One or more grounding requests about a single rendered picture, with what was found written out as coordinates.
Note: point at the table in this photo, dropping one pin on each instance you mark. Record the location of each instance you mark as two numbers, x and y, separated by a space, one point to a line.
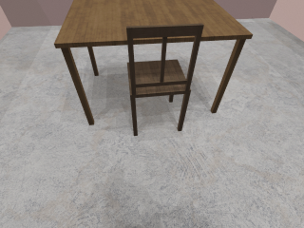
102 23

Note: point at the chair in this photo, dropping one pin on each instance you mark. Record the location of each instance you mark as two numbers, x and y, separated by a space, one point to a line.
163 77

